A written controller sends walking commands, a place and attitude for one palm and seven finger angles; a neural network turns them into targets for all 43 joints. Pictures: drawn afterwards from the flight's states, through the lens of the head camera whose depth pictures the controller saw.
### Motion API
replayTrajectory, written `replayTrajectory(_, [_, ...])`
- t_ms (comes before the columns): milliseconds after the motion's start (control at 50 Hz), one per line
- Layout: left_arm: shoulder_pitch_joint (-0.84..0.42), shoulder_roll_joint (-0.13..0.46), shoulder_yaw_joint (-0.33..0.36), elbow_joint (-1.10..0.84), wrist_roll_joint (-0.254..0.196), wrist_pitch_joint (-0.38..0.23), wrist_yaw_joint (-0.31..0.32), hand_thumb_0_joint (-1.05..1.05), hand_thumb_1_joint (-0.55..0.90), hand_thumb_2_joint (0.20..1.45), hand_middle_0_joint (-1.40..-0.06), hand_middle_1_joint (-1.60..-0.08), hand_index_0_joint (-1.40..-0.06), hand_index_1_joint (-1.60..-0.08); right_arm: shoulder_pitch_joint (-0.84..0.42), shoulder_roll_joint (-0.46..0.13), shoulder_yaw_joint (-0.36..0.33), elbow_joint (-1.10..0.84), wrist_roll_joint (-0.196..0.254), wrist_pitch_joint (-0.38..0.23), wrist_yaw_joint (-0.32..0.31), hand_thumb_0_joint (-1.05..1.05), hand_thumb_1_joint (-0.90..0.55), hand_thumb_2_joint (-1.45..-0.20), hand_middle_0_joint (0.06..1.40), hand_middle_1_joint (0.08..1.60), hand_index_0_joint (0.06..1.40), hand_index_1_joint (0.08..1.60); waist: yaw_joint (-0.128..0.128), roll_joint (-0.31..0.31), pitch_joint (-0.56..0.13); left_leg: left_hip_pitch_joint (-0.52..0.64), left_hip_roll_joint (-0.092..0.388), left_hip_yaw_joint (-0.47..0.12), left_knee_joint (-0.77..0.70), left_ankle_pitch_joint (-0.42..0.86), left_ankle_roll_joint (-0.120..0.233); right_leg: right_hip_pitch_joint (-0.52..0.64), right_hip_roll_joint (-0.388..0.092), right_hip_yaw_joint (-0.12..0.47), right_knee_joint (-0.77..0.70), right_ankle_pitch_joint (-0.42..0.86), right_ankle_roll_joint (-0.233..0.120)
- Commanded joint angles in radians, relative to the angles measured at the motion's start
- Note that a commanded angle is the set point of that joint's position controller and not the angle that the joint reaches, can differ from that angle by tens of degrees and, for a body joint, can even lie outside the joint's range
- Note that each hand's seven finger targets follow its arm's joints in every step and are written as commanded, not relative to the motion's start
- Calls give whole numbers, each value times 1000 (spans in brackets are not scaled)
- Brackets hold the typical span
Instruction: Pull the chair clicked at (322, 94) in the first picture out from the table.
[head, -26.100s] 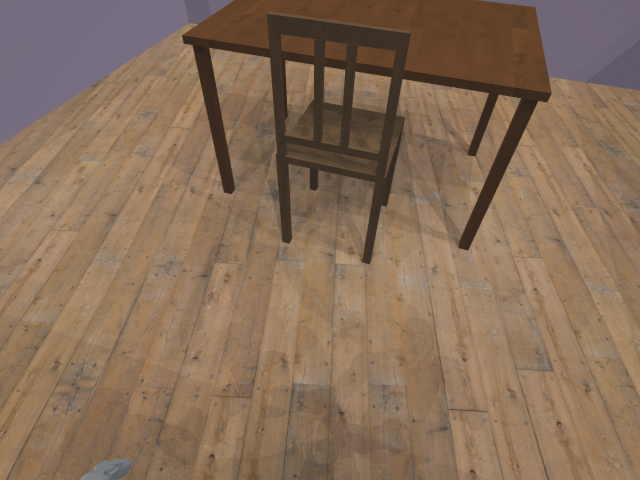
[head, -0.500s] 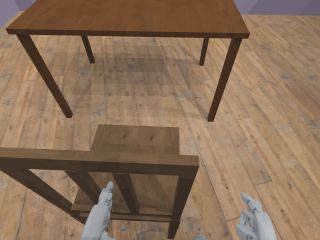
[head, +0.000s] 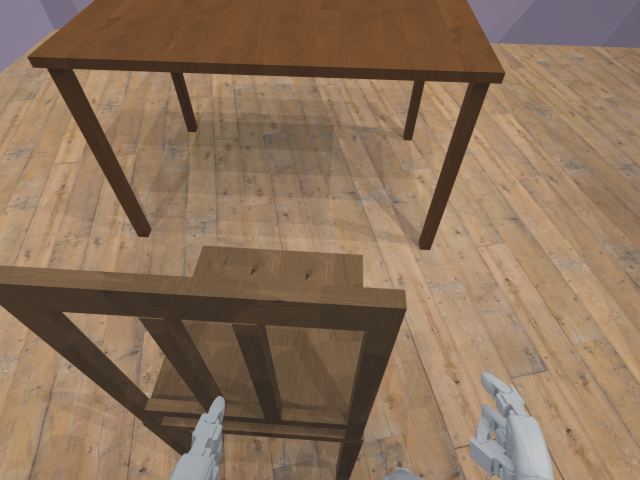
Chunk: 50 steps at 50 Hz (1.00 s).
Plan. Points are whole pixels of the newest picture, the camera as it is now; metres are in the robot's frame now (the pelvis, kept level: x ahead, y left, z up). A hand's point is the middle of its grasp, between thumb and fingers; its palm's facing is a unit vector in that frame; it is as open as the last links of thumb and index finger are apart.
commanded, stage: draw the hand back to the body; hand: left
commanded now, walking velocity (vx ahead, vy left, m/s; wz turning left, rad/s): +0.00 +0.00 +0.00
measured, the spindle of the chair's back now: (194, 371) +0.26 +0.17 -0.01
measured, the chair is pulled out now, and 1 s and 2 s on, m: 0.58 0.58 0.58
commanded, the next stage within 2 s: step back with the hand held close in 1.54 s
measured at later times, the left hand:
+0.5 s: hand (173, 467) +0.14 +0.14 +0.09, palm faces +0.04 -0.99 -0.16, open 17.1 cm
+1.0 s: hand (20, 381) +0.17 +0.22 +0.20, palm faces +0.42 -0.78 -0.46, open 11.6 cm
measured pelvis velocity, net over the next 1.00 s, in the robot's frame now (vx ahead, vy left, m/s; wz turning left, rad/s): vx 0.00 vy -0.02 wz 0.02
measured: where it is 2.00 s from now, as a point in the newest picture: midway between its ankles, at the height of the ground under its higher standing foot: outside the picture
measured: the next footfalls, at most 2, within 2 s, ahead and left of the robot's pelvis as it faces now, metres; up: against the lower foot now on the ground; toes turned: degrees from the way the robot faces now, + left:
none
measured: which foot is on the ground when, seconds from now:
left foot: down 0.00-1.00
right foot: down 0.00-1.00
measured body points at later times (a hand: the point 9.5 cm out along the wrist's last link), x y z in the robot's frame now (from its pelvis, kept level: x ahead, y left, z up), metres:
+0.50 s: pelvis -0.02 -0.01 +0.00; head +0.02 -0.04 +0.45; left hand +0.13 +0.19 +0.10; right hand +0.17 -0.23 -0.08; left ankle -0.06 +0.12 -0.67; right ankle +0.04 -0.13 -0.67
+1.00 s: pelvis +0.00 -0.02 +0.06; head -0.01 -0.06 +0.51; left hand +0.14 +0.26 +0.23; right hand +0.20 -0.24 -0.02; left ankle -0.06 +0.12 -0.67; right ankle +0.04 -0.13 -0.67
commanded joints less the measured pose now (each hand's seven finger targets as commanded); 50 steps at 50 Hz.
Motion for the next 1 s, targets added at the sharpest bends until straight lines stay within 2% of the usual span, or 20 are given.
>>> replayTrajectory(0, [47,15,83,-302,-100,-257,6,0,-550,200,0,0,0,0,-76,-97,-60,-139,4,-107,-8,0,-900,-900,200,300,200,300,9,-38,-73,-97,-29,-15,-154,328,-7,193,46,-7,-107,167,-37])
replayTrajectory(80, [77,18,117,-339,-133,-383,-8,0,-550,200,0,0,0,0,-66,-87,-76,-110,9,-127,8,0,-900,-900,200,300,200,300,21,35,-101,-76,-19,-17,-146,405,-24,201,41,-8,-86,205,-44])
replayTrajectory(120, [79,1,108,-303,-141,-451,-29,0,-550,200,0,0,0,0,-79,-83,-80,-88,11,-131,20,0,-900,-900,200,300,200,300,15,2,-74,-94,-14,-13,-135,386,-27,178,42,-8,-83,194,-39])
replayTrajectory(140, [68,12,121,-281,-144,-481,-39,0,-550,200,0,0,0,0,-87,-81,-83,-78,10,-132,24,0,-900,-900,200,300,200,300,12,-33,-56,-127,-12,-14,-127,349,-23,170,44,-3,-82,170,-38])
replayTrajectory(180, [12,71,173,-322,-149,-545,-51,0,-550,200,0,0,0,0,-93,-81,-91,-71,10,-138,24,0,-900,-900,200,300,200,300,16,-46,-58,-152,-10,-11,-115,319,-16,179,42,13,-82,142,-42])
replayTrajectory(240, [7,96,213,-306,-168,-622,-87,0,-550,200,0,0,0,0,-107,-73,-95,-56,16,-138,30,0,-900,-900,200,300,200,300,22,-38,-73,-168,-10,-6,-105,291,-14,182,37,32,-83,102,-41])
replayTrajectory(280, [-31,149,276,-333,-192,-652,-109,0,-550,200,0,0,0,0,-113,-77,-99,-54,22,-138,29,0,-900,-900,200,300,200,300,27,-6,-101,-157,-8,-5,-107,290,-11,222,32,51,-100,91,-43])
replayTrajectory(340, [-31,154,321,-344,-237,-616,-129,0,-550,200,0,0,0,0,-122,-73,-91,-61,37,-136,21,0,-900,-900,200,300,200,300,26,-7,-129,-106,-10,-6,-144,281,-6,273,29,46,-146,80,-34])
replayTrajectory(440, [-89,189,414,-358,-308,-562,-137,0,-369,287,-25,-37,-25,-37,-134,-76,-78,-25,49,-163,-5,0,-900,-900,200,300,200,300,18,-26,-101,-53,-7,-19,-195,283,-1,334,26,38,-219,81,-23])
replayTrajectory(460, [-11,389,499,-305,-135,-425,-15,0,-332,305,-30,-45,-30,-45,-98,-83,-84,-15,17,-125,-29,0,-900,-900,200,300,200,300,85,22,-176,17,40,-12,-262,312,-2,449,-7,52,-233,117,-51])
replayTrajectory(480, [-12,323,476,-351,-123,-356,32,0,-296,322,-35,-53,-35,-53,-106,-71,-70,-34,17,-119,-33,0,-900,-900,200,300,200,300,65,36,-122,32,28,-14,-291,323,-6,460,-5,26,-254,147,-47])
replayTrajectory(500, [-36,272,426,-385,-121,-328,47,0,-260,340,-40,-60,-40,-60,-93,-69,-65,-36,15,-120,-36,0,-900,-900,200,300,200,300,47,26,-98,48,33,-18,-307,337,-10,463,-11,15,-259,172,-44])
replayTrajectory(520, [-36,243,414,-339,-111,-302,60,0,-224,357,-45,-68,-45,-68,-106,-66,-65,-17,12,-114,-39,0,-900,-900,200,300,200,300,46,32,-43,61,38,-17,-324,347,-8,464,-8,9,-274,179,-45])
replayTrajectory(580, [-78,223,402,-257,-99,-259,83,0,-115,410,-60,-90,-60,-90,-135,-73,-58,12,13,-104,-45,0,-900,-900,200,300,200,300,46,-29,66,117,41,-20,-380,344,-1,484,-5,0,-359,166,-40])
replayTrajectory(600, [-94,217,400,-234,-99,-256,88,0,-79,428,-65,-97,-65,-97,-145,-73,-55,22,11,-103,-45,0,-900,-900,200,300,200,300,43,-49,110,136,42,-17,-396,329,2,488,-5,5,-387,154,-35])
replayTrajectory(640, [-136,258,447,-202,-94,-258,97,0,-6,462,-75,-113,-75,-113,-154,-81,-54,39,9,-104,-46,0,-900,-900,200,300,200,300,51,-75,135,173,43,-18,-432,314,7,511,-5,13,-434,125,-34])
replayTrajectory(680, [-191,300,495,-194,-93,-261,102,0,66,497,-85,-128,-85,-128,-170,-88,-52,51,9,-107,-47,0,-900,-900,200,300,200,300,59,-55,173,197,43,-23,-472,307,5,534,-4,20,-483,101,-40])
replayTrajectory(820, [-281,364,591,-276,-96,-301,111,0,320,620,-120,-180,-120,-180,-192,-84,-39,89,-1,-158,-32,0,-900,-900,200,300,200,300,74,98,145,341,38,-15,-574,361,3,632,-4,27,-555,172,-45])
replayTrajectory(880, [-322,411,651,-302,-101,-310,118,0,429,673,-135,-202,-135,-202,-196,-90,-43,114,-5,-176,-30,0,-900,-900,200,300,200,300,78,97,128,382,39,-13,-598,410,2,676,0,28,-579,228,-46])
replayTrajectory(980, [-341,370,672,-190,-108,-312,110,0,610,760,-160,-240,-160,-240,-205,-97,-54,148,-5,-170,-22,0,-900,-900,200,300,200,300,73,8,177,415,44,-7,-633,434,7,683,7,27,-610,254,-36])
